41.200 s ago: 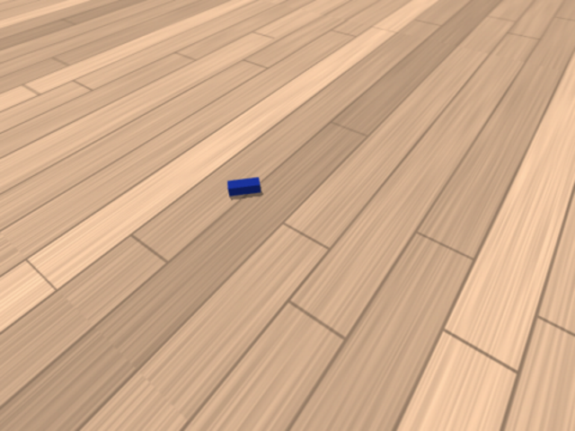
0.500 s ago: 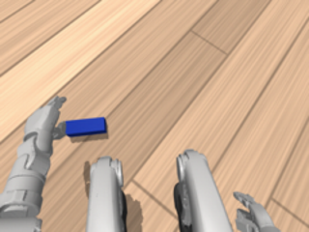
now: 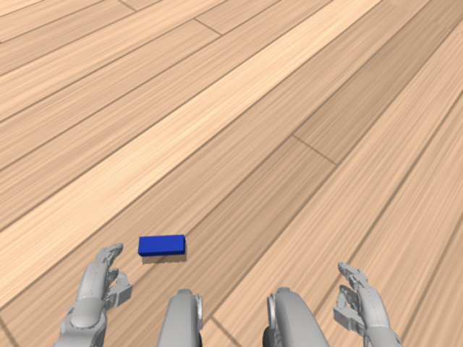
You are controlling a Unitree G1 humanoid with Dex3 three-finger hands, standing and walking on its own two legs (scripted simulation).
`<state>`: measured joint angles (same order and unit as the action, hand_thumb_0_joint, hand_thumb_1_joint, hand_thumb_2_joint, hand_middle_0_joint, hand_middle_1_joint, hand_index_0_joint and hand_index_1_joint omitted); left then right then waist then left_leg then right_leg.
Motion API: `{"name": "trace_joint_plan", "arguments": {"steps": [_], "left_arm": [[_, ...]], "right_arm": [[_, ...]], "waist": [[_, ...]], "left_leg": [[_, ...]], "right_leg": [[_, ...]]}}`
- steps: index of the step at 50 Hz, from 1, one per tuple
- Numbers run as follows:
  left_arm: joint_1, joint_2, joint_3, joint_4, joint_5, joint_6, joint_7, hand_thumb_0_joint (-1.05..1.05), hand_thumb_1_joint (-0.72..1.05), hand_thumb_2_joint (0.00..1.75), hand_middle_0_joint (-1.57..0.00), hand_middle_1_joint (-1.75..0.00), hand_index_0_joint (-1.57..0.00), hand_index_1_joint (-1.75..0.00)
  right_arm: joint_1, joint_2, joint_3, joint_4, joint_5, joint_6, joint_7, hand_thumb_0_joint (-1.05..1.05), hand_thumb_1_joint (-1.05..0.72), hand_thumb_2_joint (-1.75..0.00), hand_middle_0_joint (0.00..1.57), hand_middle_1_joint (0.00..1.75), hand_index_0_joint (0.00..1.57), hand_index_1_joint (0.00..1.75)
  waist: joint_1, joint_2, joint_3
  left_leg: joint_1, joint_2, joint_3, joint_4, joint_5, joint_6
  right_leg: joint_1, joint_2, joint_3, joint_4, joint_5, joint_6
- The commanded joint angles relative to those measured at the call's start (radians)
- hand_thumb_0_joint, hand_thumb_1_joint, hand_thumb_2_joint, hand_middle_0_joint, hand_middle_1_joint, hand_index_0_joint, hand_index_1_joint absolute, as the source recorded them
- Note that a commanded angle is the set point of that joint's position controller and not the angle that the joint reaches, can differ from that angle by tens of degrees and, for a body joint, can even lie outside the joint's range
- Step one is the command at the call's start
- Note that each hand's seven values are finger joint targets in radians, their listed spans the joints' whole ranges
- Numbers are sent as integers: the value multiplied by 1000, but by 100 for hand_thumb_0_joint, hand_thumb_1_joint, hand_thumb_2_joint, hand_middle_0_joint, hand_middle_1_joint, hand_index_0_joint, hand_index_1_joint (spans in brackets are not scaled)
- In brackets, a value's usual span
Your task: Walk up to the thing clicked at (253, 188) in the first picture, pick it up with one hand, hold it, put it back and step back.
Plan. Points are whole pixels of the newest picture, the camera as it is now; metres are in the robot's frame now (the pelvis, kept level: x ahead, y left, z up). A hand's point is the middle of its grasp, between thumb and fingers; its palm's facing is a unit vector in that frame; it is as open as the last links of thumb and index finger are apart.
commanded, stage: home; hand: left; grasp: from above
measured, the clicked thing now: (162, 245) +0.47 +0.24 -0.60
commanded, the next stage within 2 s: none
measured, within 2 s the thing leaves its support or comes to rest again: neither
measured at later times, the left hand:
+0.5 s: hand (104, 303) +0.21 +0.18 +0.05, palm faces +0.08 -0.98 -0.20, open 7.4 cm
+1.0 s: hand (107, 305) +0.20 +0.18 +0.04, palm faces +0.07 -0.98 -0.21, open 7.4 cm
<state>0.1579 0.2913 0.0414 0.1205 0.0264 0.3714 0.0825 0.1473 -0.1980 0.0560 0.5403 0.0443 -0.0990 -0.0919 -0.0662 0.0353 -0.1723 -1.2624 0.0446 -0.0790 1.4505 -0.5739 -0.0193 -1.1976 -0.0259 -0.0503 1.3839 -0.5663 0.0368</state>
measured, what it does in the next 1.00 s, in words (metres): rises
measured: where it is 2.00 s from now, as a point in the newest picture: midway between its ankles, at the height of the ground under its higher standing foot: outside the picture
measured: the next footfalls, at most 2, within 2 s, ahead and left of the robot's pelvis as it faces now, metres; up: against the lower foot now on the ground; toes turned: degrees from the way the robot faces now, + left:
none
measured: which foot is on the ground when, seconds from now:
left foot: down 0.00-1.00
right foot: down 0.00-1.00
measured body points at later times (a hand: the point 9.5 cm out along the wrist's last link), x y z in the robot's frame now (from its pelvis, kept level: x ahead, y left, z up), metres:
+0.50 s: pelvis +0.05 +0.00 +0.09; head +0.07 +0.01 +0.54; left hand +0.20 +0.24 +0.06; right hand +0.22 -0.24 +0.03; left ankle +0.05 +0.12 -0.59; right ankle +0.05 -0.15 -0.59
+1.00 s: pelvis +0.05 +0.00 +0.09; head +0.07 +0.00 +0.54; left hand +0.20 +0.23 +0.06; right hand +0.21 -0.24 +0.03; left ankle +0.05 +0.12 -0.59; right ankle +0.05 -0.15 -0.59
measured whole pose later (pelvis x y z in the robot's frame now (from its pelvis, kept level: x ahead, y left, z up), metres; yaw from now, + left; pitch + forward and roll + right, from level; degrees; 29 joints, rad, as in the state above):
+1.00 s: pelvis +0.05 +0.00 +0.09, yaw +2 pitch +10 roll -3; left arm 0.50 0.22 0.03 -0.13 -0.05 0.46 0.02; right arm 0.29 -0.22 0.03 0.55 0.01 -0.23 -0.18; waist -0.04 0.05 -0.15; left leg -0.70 0.05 -0.05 1.02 -0.49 -0.02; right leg -0.64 -0.03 -0.05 0.95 -0.48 0.04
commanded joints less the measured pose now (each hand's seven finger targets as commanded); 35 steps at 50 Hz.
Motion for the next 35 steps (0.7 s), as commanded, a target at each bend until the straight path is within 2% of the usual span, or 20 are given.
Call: {"name": "trace_joint_plan", "arguments": {"steps": [1, 2, 3, 5, 7, 10, 14, 19, 22, 24, 25, 27, 29, 35], "left_arm": [[20, 91, 86, -250, -53, -11, 16, 0, 90, 90, -20, -30, -20, -30], [52, 85, 87, -259, -64, -2, 15, 0, 90, 90, -20, -30, -20, -30], [84, 63, 70, -278, -71, 5, 11, 0, 90, 90, -20, -30, -20, -30], [128, 59, 81, -313, -88, 20, 6, 0, 90, 90, -20, -30, -20, -30], [196, 52, 85, -348, -92, 31, 3, 0, 90, 90, -20, -30, -20, -30], [258, 33, 65, -411, -95, 47, -6, 0, 90, 90, -20, -30, -20, -30], [342, 19, 53, -446, -90, 59, -20, 0, 90, 90, -20, -30, -20, -30], [351, 17, 44, -459, -86, 64, -44, 0, 90, 90, -20, -30, -20, -30], [342, 19, 49, -447, -81, 60, -53, 0, 90, 90, -20, -30, -20, -30], [316, 21, 47, -443, -78, 53, -58, 0, 90, 90, -20, -30, -20, -30], [310, 23, 50, -442, -75, 50, -60, 0, 90, 90, -20, -30, -20, -30], [305, 32, 58, -451, -74, 45, -62, 0, 90, 90, -20, -30, -20, -30], [322, 29, 58, -453, -72, 44, -61, 0, 90, 90, -20, -30, -20, -30], [313, 30, 52, -456, -65, 39, -56, 0, 90, 90, -20, -30, -20, -30]], "right_arm": [[39, -144, -61, -123, -2, -76, -58, 0, -90, -90, 20, 30, 20, 30], [42, -142, -57, -131, -2, -81, -65, 0, -90, -90, 20, 30, 20, 30], [55, -135, -57, -132, -4, -88, -72, 0, -90, -90, 20, 30, 20, 30], [67, -136, -54, -139, -8, -100, -81, 0, -90, -90, 20, 30, 20, 30], [81, -133, -56, -153, -9, -110, -90, 0, -90, -90, 20, 30, 20, 30], [94, -125, -56, -164, -16, -125, -98, 0, -90, -90, 20, 30, 20, 30], [94, -122, -60, -178, -20, -141, -104, 0, -90, -90, 20, 30, 20, 30], [91, -136, -71, -177, -29, -159, -102, 0, -90, -90, 20, 30, 20, 30], [87, -140, -76, -172, -33, -171, -101, 0, -90, -90, 20, 30, 20, 30], [81, -144, -76, -168, -36, -178, -100, 0, -90, -90, 20, 30, 20, 30], [79, -141, -77, -168, -37, -182, -100, 0, -90, -90, 20, 30, 20, 30], [73, -143, -78, -165, -38, -187, -99, 0, -90, -90, 20, 30, 20, 30], [73, -141, -78, -165, -40, -190, -98, 0, -90, -90, 20, 30, 20, 30], [60, -139, -74, -154, -44, -194, -98, 0, -90, -90, 20, 30, 20, 30]], "waist": [[-12, 74, -297], [-6, 64, -284], [-16, 57, -262], [1, 67, -239], [9, 61, -220], [11, 63, -187], [20, 31, -122], [14, 17, -62], [13, 7, -58], [14, 2, -39], [10, 9, -45], [20, 13, -60], [19, 11, -91], [26, 12, -70]], "left_leg": [[425, -21, -9, -356, 154, 24], [443, -25, -1, -376, 166, 24], [457, -27, 7, -394, 191, 25], [507, -25, 6, -444, 217, 21], [552, -26, 15, -483, 251, 20], [605, -28, 28, -524, 313, 18], [628, -35, 34, -559, 335, 23], [655, -34, 38, -601, 320, 23], [665, -36, 37, -600, 333, 24], [663, -39, 41, -605, 304, 26], [663, -40, 41, -601, 304, 25], [672, -43, 46, -600, 307, 25], [685, -46, 50, -587, 347, 24], [672, -48, 53, -592, 298, 27]], "right_leg": [[296, 35, 0, -313, 175, -48], [327, 36, -2, -342, 184, -47], [363, 38, -2, -374, 206, -45], [413, 39, -10, -409, 231, -42], [458, 45, -17, -448, 254, -42], [514, 50, -27, -498, 301, -43], [555, 54, -35, -548, 312, -40], [566, 55, -47, -576, 292, -36], [573, 54, -47, -578, 301, -34], [568, 51, -45, -584, 279, -31], [569, 49, -42, -582, 279, -32], [583, 46, -38, -586, 285, -29], [604, 44, -34, -579, 326, -28], [598, 41, -29, -594, 292, -25]]}}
